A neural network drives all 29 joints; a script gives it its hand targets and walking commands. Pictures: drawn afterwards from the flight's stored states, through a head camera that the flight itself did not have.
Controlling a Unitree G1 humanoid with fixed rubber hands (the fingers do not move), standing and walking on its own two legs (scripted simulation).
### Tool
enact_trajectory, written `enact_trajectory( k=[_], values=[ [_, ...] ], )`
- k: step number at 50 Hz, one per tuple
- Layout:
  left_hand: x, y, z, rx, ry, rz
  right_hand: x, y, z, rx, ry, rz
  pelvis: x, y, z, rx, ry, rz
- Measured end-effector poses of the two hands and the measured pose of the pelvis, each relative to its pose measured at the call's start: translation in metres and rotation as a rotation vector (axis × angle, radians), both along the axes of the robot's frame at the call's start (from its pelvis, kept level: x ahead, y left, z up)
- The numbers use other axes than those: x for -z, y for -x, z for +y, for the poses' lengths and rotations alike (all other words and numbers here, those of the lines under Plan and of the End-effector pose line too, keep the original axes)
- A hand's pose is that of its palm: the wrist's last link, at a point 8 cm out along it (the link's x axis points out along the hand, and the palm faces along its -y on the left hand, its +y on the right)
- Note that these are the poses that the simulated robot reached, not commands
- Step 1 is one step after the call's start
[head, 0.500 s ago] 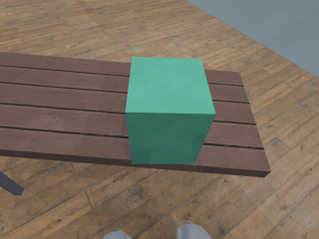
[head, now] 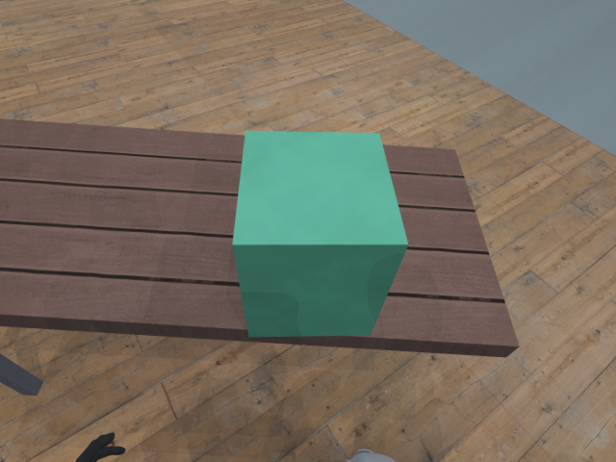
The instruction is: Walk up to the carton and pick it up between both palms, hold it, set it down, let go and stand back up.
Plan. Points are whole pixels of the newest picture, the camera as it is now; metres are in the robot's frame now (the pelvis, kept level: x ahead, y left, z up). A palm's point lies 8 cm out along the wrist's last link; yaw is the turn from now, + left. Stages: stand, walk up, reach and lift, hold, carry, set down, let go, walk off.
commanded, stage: walk up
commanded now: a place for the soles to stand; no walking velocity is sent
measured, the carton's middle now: (311, 239) +0.44 +0.01 +0.01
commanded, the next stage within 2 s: reach and lift in 1.76 s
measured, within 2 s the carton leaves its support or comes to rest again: neither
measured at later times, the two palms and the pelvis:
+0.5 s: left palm out of the picture +0.09 +0.28 -0.09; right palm out of the picture +0.09 -0.29 -0.09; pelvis +0.01 +0.00 +0.03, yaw +0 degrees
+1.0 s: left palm out of the picture +0.13 +0.26 -0.08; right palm out of the picture +0.11 -0.30 -0.08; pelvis +0.04 -0.02 +0.04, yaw -1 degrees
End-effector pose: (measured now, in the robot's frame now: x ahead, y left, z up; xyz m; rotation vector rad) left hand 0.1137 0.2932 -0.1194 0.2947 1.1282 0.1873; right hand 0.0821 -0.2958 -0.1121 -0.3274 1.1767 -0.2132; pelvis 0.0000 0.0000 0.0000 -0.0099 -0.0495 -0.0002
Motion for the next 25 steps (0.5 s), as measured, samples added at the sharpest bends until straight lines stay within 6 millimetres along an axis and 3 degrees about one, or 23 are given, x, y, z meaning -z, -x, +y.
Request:
enact_trajectory(
  k=[10, 25],
  values=[
    [-0.015, 0.024, -0.009, -0.020, 0.011, 0.067, -0.014, -0.020, 0.002, -0.020, -0.032, -0.012, -0.019, -0.002, -0.003, -0.002, -0.014, 0.004],
    [-0.026, 0.025, -0.011, -0.034, 0.041, 0.096, -0.027, -0.005, 0.007, -0.005, -0.036, 0.034, -0.034, -0.011, -0.003, 0.003, -0.014, 0.003]
  ],
)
